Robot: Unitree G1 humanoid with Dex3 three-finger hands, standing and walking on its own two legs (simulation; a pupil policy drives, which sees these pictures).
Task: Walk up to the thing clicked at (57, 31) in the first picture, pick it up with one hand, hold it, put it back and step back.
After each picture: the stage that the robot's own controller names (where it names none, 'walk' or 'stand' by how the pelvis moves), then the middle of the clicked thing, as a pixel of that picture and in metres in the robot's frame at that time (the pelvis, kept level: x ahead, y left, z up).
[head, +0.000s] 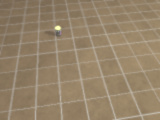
stand; (58, 31) +1.63 +0.28 -0.72
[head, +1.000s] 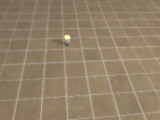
walk; (67, 40) +1.52 +0.12 -0.70
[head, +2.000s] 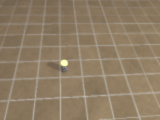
walk; (64, 66) +1.01 +0.12 -0.71
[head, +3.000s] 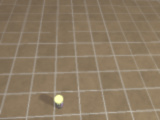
walk; (59, 102) +0.64 +0.15 -0.72
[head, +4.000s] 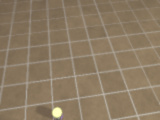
stand; (57, 114) +0.46 +0.19 -0.70
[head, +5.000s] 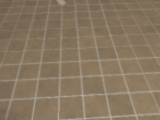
stand; out of the picture +0.43 +0.16 -0.72
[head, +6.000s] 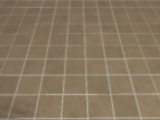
stand; out of the picture +0.40 +0.14 -0.72
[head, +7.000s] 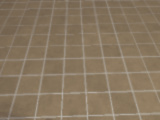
stand; out of the picture +0.43 +0.14 -0.72
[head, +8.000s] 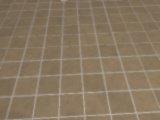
stand; out of the picture +0.43 +0.17 -0.73
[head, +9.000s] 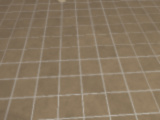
stand; out of the picture +0.42 +0.17 -0.73
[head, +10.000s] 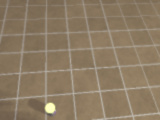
go down; (50, 109) +0.43 +0.18 -0.67
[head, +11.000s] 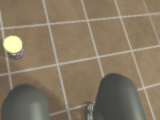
go down; (14, 48) +0.50 +0.21 -0.29
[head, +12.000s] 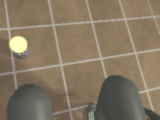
close in; (20, 48) +0.50 +0.21 -0.30
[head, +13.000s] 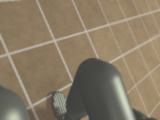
close in; out of the picture +0.49 +0.26 -0.23
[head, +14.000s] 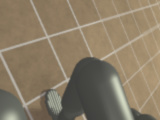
close; out of the picture +0.48 +0.27 -0.23
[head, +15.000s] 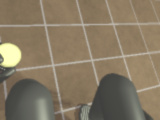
lift; (6, 60) +0.39 +0.23 -0.13
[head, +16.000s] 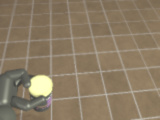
hold; (40, 94) +0.32 +0.14 +0.01
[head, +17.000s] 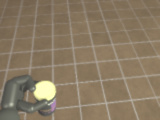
hold; (45, 99) +0.32 +0.14 -0.02
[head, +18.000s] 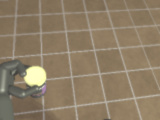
crouch; (36, 83) +0.37 +0.15 -0.07
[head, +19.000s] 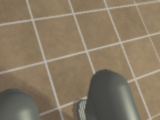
lower; out of the picture +0.50 +0.23 -0.12
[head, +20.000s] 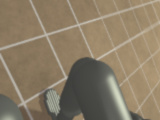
lower; out of the picture +0.45 +0.25 -0.24
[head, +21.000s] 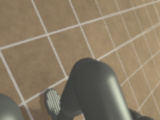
lower; out of the picture +0.45 +0.25 -0.24
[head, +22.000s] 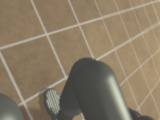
lower; out of the picture +0.45 +0.25 -0.24
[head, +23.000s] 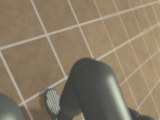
lower; out of the picture +0.45 +0.25 -0.24
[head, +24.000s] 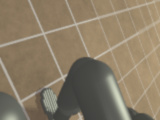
open; out of the picture +0.45 +0.25 -0.24
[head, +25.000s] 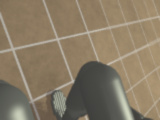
stand; out of the picture +0.44 +0.24 -0.25
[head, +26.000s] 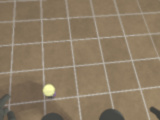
walk; (49, 92) +0.43 +0.17 -0.52
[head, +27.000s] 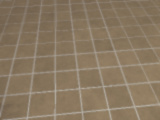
stand; out of the picture +0.39 +0.15 -0.66
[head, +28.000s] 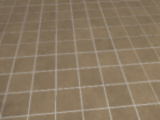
stand; out of the picture +0.40 +0.16 -0.67
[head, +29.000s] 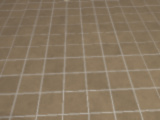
stand; out of the picture +0.40 +0.14 -0.71
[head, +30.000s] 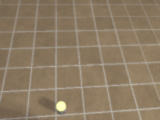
walk; (61, 108) +0.45 +0.10 -0.70
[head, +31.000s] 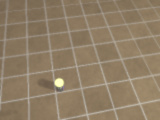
walk; (59, 85) +0.62 +0.17 -0.69
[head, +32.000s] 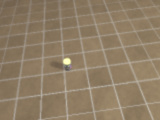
walk; (67, 64) +0.97 +0.22 -0.70
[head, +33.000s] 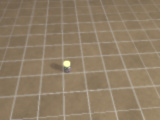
stand; (67, 67) +1.03 +0.16 -0.72
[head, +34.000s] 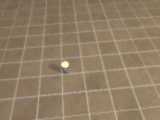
stand; (65, 67) +1.01 +0.17 -0.73
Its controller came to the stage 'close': yes
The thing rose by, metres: 0.70
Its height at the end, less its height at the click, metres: +0.00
